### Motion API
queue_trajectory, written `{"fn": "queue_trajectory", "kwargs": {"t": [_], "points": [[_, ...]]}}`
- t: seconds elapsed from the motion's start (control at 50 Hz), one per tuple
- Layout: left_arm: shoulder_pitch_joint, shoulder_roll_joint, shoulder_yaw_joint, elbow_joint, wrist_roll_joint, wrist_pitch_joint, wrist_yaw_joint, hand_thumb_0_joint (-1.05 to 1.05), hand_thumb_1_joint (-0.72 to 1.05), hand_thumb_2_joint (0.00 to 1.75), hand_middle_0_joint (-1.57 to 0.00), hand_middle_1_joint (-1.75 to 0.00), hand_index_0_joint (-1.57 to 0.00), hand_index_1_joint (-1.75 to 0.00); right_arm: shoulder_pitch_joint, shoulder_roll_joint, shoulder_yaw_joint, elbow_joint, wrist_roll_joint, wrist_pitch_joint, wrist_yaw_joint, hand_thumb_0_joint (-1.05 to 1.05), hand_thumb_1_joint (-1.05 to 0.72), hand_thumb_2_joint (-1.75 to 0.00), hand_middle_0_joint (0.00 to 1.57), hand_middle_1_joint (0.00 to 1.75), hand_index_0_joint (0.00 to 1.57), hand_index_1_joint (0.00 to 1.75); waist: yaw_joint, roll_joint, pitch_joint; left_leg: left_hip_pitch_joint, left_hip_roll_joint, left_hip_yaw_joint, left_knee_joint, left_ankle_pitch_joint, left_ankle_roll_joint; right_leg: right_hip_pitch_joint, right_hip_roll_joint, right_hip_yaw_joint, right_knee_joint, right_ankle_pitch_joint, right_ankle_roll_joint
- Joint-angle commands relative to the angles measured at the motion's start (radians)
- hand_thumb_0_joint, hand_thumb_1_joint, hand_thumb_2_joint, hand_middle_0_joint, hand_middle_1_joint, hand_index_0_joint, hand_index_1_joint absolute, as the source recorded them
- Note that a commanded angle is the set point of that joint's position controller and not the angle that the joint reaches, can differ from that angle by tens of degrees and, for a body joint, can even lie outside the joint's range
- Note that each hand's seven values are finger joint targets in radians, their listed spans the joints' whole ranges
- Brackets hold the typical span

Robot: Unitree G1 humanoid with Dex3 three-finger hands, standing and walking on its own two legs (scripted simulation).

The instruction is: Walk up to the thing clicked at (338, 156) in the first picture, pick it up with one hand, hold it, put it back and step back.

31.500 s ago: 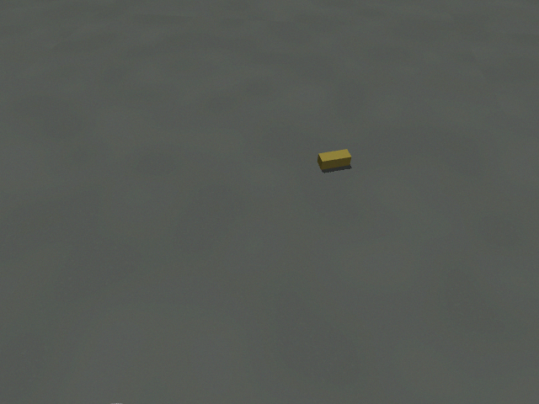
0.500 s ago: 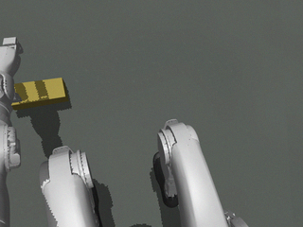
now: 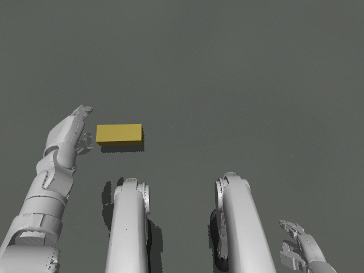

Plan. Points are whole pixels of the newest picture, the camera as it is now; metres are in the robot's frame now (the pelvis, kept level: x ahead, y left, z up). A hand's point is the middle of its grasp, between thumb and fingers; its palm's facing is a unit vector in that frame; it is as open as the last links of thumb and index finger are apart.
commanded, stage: home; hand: left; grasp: from above
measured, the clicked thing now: (120, 135) +0.52 +0.23 -0.42
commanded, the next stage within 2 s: none
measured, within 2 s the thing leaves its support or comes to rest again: neither
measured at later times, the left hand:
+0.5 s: hand (66, 188) +0.27 +0.18 +0.10, palm faces +0.06 -0.96 -0.27, open 7.4 cm
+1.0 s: hand out of the picture +0.22 +0.19 +0.21, palm faces +0.14 -0.97 -0.20, open 7.4 cm
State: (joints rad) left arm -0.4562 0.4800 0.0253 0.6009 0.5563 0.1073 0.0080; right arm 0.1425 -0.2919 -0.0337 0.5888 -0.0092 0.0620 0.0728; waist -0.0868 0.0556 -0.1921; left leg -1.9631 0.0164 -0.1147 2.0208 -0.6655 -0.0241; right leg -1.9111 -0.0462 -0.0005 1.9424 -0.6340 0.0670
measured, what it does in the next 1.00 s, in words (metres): rises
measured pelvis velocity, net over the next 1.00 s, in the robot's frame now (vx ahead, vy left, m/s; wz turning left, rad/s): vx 0.08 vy -0.01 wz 0.08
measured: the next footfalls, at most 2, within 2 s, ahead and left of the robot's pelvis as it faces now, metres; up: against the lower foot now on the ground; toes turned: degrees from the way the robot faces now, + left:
none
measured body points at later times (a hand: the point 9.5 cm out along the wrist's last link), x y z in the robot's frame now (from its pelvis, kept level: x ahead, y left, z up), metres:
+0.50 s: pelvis +0.04 -0.01 +0.18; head +0.14 +0.01 +0.62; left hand +0.27 +0.23 +0.12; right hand +0.23 -0.24 +0.09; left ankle +0.08 +0.13 -0.42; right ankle +0.10 -0.16 -0.42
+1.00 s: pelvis +0.08 -0.01 +0.26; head +0.10 +0.00 +0.71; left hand +0.21 +0.24 +0.23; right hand +0.28 -0.23 +0.20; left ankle +0.08 +0.13 -0.42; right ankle +0.10 -0.16 -0.42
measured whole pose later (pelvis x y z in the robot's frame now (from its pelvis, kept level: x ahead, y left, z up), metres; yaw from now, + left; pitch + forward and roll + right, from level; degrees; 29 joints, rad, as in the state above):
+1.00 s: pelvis +0.08 -0.01 +0.26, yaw +5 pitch +11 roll -3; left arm 0.52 0.22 0.04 -0.15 -0.06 0.48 0.02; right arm 0.26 -0.22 0.03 0.51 0.01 -0.22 -0.18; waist -0.03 0.05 -0.18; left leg -0.71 0.05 -0.07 1.02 -0.50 -0.03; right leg -0.67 -0.05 -0.06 0.95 -0.47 0.05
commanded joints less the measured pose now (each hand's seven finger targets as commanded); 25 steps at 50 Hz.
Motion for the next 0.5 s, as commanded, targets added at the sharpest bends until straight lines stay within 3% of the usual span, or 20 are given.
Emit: {"fn": "queue_trajectory", "kwargs": {"t": [0.0,0.04,0.08,0.14,0.16,0.22,0.28,0.34,0.36,0.4,0.48], "points": [[-0.152,0.136,0.046,-0.319,-0.118,0.019,0.047,0.00,0.90,0.90,-0.20,-0.30,-0.20,-0.30,0.082,-0.156,-0.060,-0.105,0.022,-0.054,-0.048,0.00,-0.90,-0.90,0.20,0.30,0.20,0.30,-0.027,0.107,-0.566,0.582,-0.008,0.035,-0.413,0.051,0.036,0.414,0.039,-0.076,-0.328,0.098,-0.095],[-0.085,0.076,0.022,-0.342,-0.173,0.049,0.055,0.00,0.90,0.90,-0.20,-0.30,-0.20,-0.30,0.058,-0.143,-0.054,-0.104,0.028,-0.071,-0.066,0.00,-0.90,-0.90,0.20,0.30,0.20,0.30,-0.034,0.102,-0.523,0.619,-0.007,0.037,-0.455,0.072,0.033,0.452,0.034,-0.066,-0.377,0.113,-0.093],[-0.022,0.072,0.047,-0.366,-0.222,0.076,0.067,0.00,0.90,0.90,-0.20,-0.30,-0.20,-0.30,0.041,-0.138,-0.049,-0.106,0.034,-0.090,-0.084,0.00,-0.90,-0.90,0.20,0.30,0.20,0.30,-0.024,0.080,-0.515,0.667,-0.008,0.040,-0.490,0.089,0.034,0.515,0.033,-0.058,-0.428,0.126,-0.090],[0.096,0.024,0.033,-0.401,-0.297,0.112,0.076,0.00,0.90,0.90,-0.20,-0.30,-0.20,-0.30,0.009,-0.114,-0.036,-0.125,0.040,-0.115,-0.101,0.00,-0.90,-0.90,0.20,0.30,0.20,0.30,-0.024,0.046,-0.460,0.697,-0.010,0.055,-0.540,0.101,0.039,0.614,0.033,-0.043,-0.508,0.131,-0.085],[0.109,0.031,0.052,-0.436,-0.331,0.122,0.081,0.00,0.90,0.90,-0.20,-0.30,-0.20,-0.30,0.002,-0.110,-0.032,-0.128,0.042,-0.122,-0.107,0.00,-0.90,-0.90,0.20,0.30,0.20,0.30,-0.014,0.040,-0.450,0.712,-0.012,0.051,-0.568,0.085,0.040,0.643,0.030,-0.038,-0.536,0.112,-0.084],[0.199,-0.008,0.048,-0.471,-0.405,0.150,0.083,0.00,0.90,0.90,-0.20,-0.30,-0.20,-0.30,-0.022,-0.099,-0.023,-0.146,0.044,-0.145,-0.125,0.00,-0.90,-0.90,0.20,0.30,0.20,0.30,-0.018,0.041,-0.400,0.791,-0.005,0.039,-0.650,0.064,0.037,0.687,0.031,-0.037,-0.599,0.095,-0.081],[0.296,-0.027,0.062,-0.555,-0.470,0.182,0.091,0.00,0.90,0.90,-0.20,-0.30,-0.20,-0.30,-0.031,-0.079,-0.009,-0.172,0.049,-0.164,-0.142,0.00,-0.90,-0.90,0.20,0.30,0.20,0.30,-0.003,0.029,-0.390,0.853,-0.008,0.050,-0.723,0.053,0.039,0.798,0.033,-0.024,-0.691,0.084,-0.079],[0.387,-0.053,0.078,-0.612,-0.520,0.217,0.098,0.00,0.90,0.90,-0.20,-0.30,-0.20,-0.30,-0.009,-0.070,0.004,-0.175,0.052,-0.183,-0.165,0.00,-0.90,-0.90,0.20,0.30,0.20,0.30,0.005,0.031,-0.372,0.952,-0.003,0.049,-0.787,0.109,0.035,0.881,0.036,-0.026,-0.756,0.137,-0.078],[0.422,-0.082,0.063,-0.620,-0.536,0.227,0.096,0.00,0.90,0.90,-0.20,-0.30,-0.20,-0.30,0.000,-0.061,0.010,-0.167,0.054,-0.189,-0.173,0.00,-0.90,-0.90,0.20,0.30,0.20,0.30,-0.003,0.027,-0.346,0.972,-0.002,0.048,-0.808,0.145,0.033,0.905,0.036,-0.030,-0.776,0.170,-0.076],[0.485,-0.089,0.087,-0.661,-0.568,0.245,0.099,0.00,0.90,0.90,-0.20,-0.30,-0.20,-0.30,0.014,-0.055,0.018,-0.177,0.054,-0.203,-0.192,0.00,-0.90,-0.90,0.20,0.30,0.20,0.30,0.006,0.018,-0.336,1.017,-0.004,0.051,-0.850,0.187,0.034,0.977,0.038,-0.031,-0.826,0.207,-0.074],[0.608,-0.122,0.096,-0.716,-0.597,0.267,0.095,0.00,0.90,0.90,-0.20,-0.30,-0.20,-0.30,0.045,-0.042,0.023,-0.177,0.050,-0.233,-0.226,0.00,-0.90,-0.90,0.20,0.30,0.20,0.30,0.010,0.021,-0.278,1.107,-0.006,0.062,-0.925,0.272,0.033,1.076,0.044,-0.038,-0.912,0.280,-0.071]]}}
